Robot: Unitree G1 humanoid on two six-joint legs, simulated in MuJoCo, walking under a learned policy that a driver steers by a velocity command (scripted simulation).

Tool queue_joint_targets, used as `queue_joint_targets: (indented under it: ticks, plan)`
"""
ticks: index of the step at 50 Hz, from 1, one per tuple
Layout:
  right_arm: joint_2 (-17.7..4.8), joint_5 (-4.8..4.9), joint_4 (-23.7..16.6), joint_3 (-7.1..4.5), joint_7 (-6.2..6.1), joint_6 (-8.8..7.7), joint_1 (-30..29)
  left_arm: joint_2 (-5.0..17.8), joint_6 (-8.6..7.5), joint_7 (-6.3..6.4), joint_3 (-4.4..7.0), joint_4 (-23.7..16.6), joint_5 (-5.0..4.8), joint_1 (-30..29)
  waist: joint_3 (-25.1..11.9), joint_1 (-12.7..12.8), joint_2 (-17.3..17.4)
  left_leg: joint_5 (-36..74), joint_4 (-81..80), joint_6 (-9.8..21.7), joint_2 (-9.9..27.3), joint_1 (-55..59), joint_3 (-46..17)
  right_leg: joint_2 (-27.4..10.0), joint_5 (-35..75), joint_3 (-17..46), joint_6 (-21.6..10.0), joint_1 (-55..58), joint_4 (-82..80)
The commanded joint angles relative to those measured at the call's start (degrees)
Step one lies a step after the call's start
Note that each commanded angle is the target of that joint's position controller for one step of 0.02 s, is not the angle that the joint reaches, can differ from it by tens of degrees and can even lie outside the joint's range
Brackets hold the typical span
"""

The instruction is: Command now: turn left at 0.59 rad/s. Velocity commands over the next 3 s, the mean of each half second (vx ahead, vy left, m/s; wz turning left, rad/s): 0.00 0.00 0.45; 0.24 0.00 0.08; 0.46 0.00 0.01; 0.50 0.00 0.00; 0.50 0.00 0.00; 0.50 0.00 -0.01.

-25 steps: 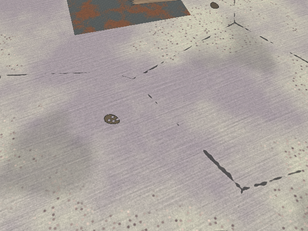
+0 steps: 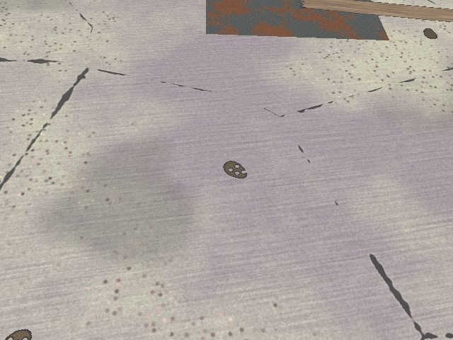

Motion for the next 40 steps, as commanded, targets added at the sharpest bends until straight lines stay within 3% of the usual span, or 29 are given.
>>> queue_joint_targets:
  ticks: [1,4,7,9,10,11,12,13,14,15,16,18,20,23,26,28,30,32,33,35,36,37,38,39,40]
  plan:
    - [-9.9,-0.43,-4.2,-2.66,-1.10,-0.20,2.6,2.7,-0.57,-0.55,0.11,-7.2,0.33,-3.8,-6.0,-0.4,7.0,10.4,-7.8,12.1,14.3,11.9,-20.1,-0.3,3.3,1.8,1.1,-6.8,-11.0]
    - [-10.8,-0.80,-6.6,-3.46,-1.10,0.57,1.1,2.0,-1.01,-1.21,-0.71,-9.3,-0.09,-5.9,-5.9,-1.5,10.4,-1.9,-10.4,10.3,12.3,7.9,-21.7,0.8,2.4,2.3,1.5,2.7,-26.8]
    - [-11.6,-1.55,-8.7,-3.91,0.50,1.69,-2.1,2.8,-1.56,-0.93,-0.48,-8.9,-2.21,-1.8,-5.2,0.1,13.6,-8.0,-12.7,7.8,10.0,-0.9,-22.4,3.7,-3.6,1.2,0.4,21.8,-43.7]
    - [-10.6,-1.48,-10.0,-3.85,1.21,2.06,-3.7,4.3,-2.27,-0.05,0.48,-6.6,-2.81,5.8,-3.2,4.0,12.2,-16.1,-11.1,4.4,7.8,-9.3,-23.5,3.3,2.1,1.5,-1.0,37.7,-56.9]
    - [-9.1,-1.19,-10.0,-3.59,1.17,1.65,-2.4,6.0,-2.99,0.62,1.18,-5.6,-2.69,8.9,-1.8,5.0,8.2,-21.8,-7.3,2.0,4.6,-16.6,-21.1,1.5,0.3,1.5,-1.0,46.0,-60.8]
    - [-4.8,-1.09,-10.6,-2.93,1.12,1.21,-1.0,10.1,-3.90,0.72,1.79,-5.7,-2.49,13.2,-3.3,6.1,-3.2,-24.6,10.1,-1.0,-2.4,-22.4,-10.5,-12.0,-13.5,15.0,-2.3,51.3,-67.5]
    - [-3.3,-1.02,-14.1,-3.00,1.00,0.03,-3.2,15.8,-3.94,0.55,2.27,-8.1,-1.96,13.4,-3.9,6.9,-10.3,-32.8,24.2,-3.9,-10.2,-34.6,-4.4,-27.9,-16.2,39.1,-8.9,51.5,-73.9]
    - [-8.4,-2.65,-14.9,-4.23,1.21,-0.80,-9.6,14.8,-3.88,0.71,2.60,-5.9,-0.91,14.0,0.2,8.3,-6.4,-24.6,31.1,-5.1,-5.6,-37.0,-6.6,-24.2,-17.2,40.5,-12.0,45.2,-76.3]
    - [-9.0,-2.82,-14.6,-4.56,1.65,-0.66,-9.8,11.4,-4.21,0.71,1.71,-5.6,-0.40,10.2,2.9,5.1,-6.8,-19.6,36.9,-4.8,-5.6,-35.5,-6.6,-20.1,-15.1,32.4,-11.9,40.2,-73.3]
    - [-8.1,-2.82,-13.4,-4.20,2.06,-0.19,-8.1,9.1,-4.35,0.25,1.03,-5.9,-0.60,6.5,2.4,2.9,-7.5,-15.4,42.8,-4.8,-5.9,-33.4,-4.7,-15.7,-8.5,24.2,-10.9,35.8,-71.4]
    - [-7.5,-2.65,-12.2,-4.05,2.36,0.46,-5.9,7.6,-4.49,0.00,0.48,-6.6,-0.70,4.1,-0.2,1.2,-8.9,-12.2,49.8,-5.2,-6.7,-30.7,-2.7,-12.3,-1.0,18.2,-10.5,33.0,-70.0]
    - [-6.9,-2.38,-11.7,-3.51,2.79,1.85,-3.6,5.7,-4.72,-0.56,-0.17,-7.1,-0.78,2.9,-4.0,-0.9,-7.8,-9.4,62.2,-6.4,-7.4,-27.4,-0.7,-10.2,8.4,13.5,-12.0,28.0,-67.7]
    - [-6.4,-2.19,-12.6,-2.55,2.74,3.00,-4.8,6.1,-4.89,-0.70,0.02,-7.1,-1.16,4.5,-4.7,-0.6,-5.6,-7.7,68.7,-7.3,-6.9,-29.5,-0.2,-10.7,9.3,13.2,-13.5,27.8,-67.0]
    - [-6.3,-2.53,-15.0,-1.45,2.32,4.08,-9.6,8.3,-5.30,-0.06,0.92,-5.9,-1.92,10.5,-3.7,2.4,-3.5,-5.8,71.2,-8.0,-5.9,-35.0,-1.0,-13.2,11.8,15.4,-15.8,32.1,-66.8]
    - [-5.8,-2.60,-16.4,-0.85,1.94,4.53,-12.5,9.5,-5.69,0.54,1.65,-4.5,-1.83,15.1,-5.2,4.4,-3.0,-6.1,68.0,-8.2,-5.1,-36.4,-1.8,-14.4,14.6,16.5,-17.2,38.4,-66.1]
    - [-5.8,-2.37,-15.8,-0.87,1.82,4.65,-12.2,9.0,-5.81,0.54,1.71,-4.2,-1.53,16.1,-6.4,4.9,-3.5,-6.9,64.8,-8.0,-4.5,-33.4,-1.0,-14.3,17.3,15.7,-17.8,39.8,-66.1]
    - [-5.1,-2.21,-16.0,-0.33,2.35,4.53,-12.1,8.8,-5.92,0.20,2.05,-3.6,-1.25,16.5,-6.1,4.8,-5.4,-6.1,56.5,-7.0,-1.7,-31.4,0.3,-13.9,3.4,15.9,-17.2,39.8,-68.3]
    - [-4.4,-2.14,-16.4,0.43,3.67,3.91,-13.2,8.8,-5.51,-0.10,2.46,-4.0,-1.16,14.3,-4.6,4.3,-6.8,-5.3,41.6,-6.0,2.8,-25.3,4.3,-12.7,-10.0,15.5,-15.4,36.2,-70.9]
    - [-3.5,-1.33,-17.4,1.21,4.50,3.42,-14.4,9.4,-5.20,0.23,2.86,-4.5,-1.49,12.3,-3.1,3.8,-7.4,-4.9,27.2,-5.6,6.0,-19.0,3.6,-12.5,-14.9,15.4,-13.6,32.5,-72.4]
    - [-3.0,-0.13,-15.6,1.14,5.16,2.61,-11.6,11.2,-4.51,-0.09,3.72,-4.4,-2.16,13.2,-2.8,5.0,-9.0,-13.4,14.0,-3.0,4.5,3.2,7.2,-12.6,-18.3,13.4,-12.5,20.4,-73.9]
    - [-5.4,0.74,-14.3,0.35,4.80,2.00,-9.2,9.6,-3.87,-0.68,3.19,-3.9,-2.37,12.9,0.8,1.9,-5.6,-10.6,13.4,-2.6,3.3,2.8,7.2,-11.1,-21.8,10.7,-10.6,14.8,-75.1]
    - [-4.0,0.21,-12.8,0.51,5.08,1.35,-6.4,12.1,-3.70,-1.11,4.13,-3.7,-2.30,13.2,1.3,2.3,-5.5,-12.5,11.9,-2.5,1.8,8.7,9.7,-11.0,-26.1,9.5,-10.5,12.3,-75.8]
    - [-3.5,0.48,-11.0,0.45,4.78,1.14,0.0,12.7,-3.71,-1.42,4.60,-3.9,-1.95,9.3,1.7,-2.0,-6.2,-7.2,10.1,-1.3,3.0,15.4,10.9,-11.6,-28.8,9.8,-10.5,9.3,-73.7]
    - [-5.2,0.42,-8.2,-0.42,4.03,0.97,6.9,11.0,-3.51,-1.55,4.33,-3.9,-1.43,6.9,2.3,-5.2,-4.6,-5.8,10.2,-1.1,2.6,21.2,12.3,-10.3,-30.2,8.6,-9.8,5.2,-69.0]
    - [-6.5,0.53,-5.8,-0.87,3.18,0.38,13.7,8.6,-3.44,-1.74,4.03,-4.1,-0.11,4.3,3.4,-8.7,0.6,-10.0,5.5,-2.1,4.2,22.8,9.3,-6.8,-27.8,4.8,-8.9,4.5,-56.8]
